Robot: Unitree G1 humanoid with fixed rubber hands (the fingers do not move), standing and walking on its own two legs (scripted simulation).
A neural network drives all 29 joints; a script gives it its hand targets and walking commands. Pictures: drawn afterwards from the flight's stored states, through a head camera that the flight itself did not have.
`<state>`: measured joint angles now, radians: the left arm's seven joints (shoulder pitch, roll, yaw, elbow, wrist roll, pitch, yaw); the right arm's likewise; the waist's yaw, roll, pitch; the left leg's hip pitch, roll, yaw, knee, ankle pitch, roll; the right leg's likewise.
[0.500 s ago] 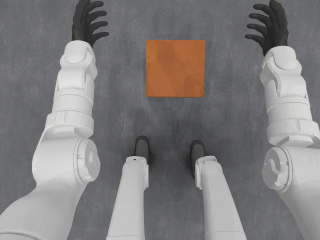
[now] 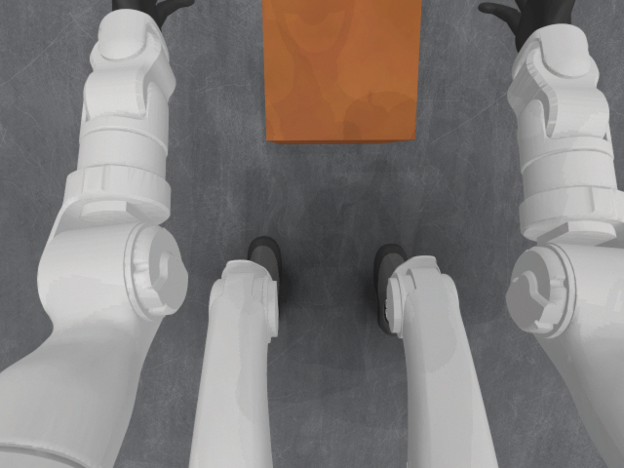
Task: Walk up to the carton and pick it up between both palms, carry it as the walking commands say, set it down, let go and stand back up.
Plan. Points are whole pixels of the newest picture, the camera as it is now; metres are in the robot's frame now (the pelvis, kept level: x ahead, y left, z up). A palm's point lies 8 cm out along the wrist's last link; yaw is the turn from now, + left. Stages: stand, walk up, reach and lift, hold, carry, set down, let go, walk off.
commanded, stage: reach and lift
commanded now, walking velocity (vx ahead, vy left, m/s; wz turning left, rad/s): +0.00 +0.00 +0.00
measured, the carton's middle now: (335, 81) +0.53 -0.02 -0.43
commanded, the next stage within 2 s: none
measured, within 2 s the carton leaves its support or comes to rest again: neither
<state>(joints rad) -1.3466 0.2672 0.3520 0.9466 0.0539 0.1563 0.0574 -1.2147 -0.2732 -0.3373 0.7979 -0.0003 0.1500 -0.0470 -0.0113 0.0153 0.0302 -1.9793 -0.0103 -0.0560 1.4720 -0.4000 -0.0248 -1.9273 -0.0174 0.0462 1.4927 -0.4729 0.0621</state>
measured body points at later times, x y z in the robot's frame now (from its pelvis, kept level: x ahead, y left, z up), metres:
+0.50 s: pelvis -0.02 -0.01 -0.11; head +0.36 -0.01 +0.11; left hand +0.55 +0.18 -0.30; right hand +0.53 -0.18 -0.30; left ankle +0.09 +0.13 -0.52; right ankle +0.07 -0.15 -0.52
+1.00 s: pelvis -0.04 +0.00 -0.16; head +0.36 -0.01 +0.03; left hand +0.55 +0.18 -0.36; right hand +0.53 -0.18 -0.37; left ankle +0.09 +0.13 -0.52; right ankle +0.07 -0.15 -0.52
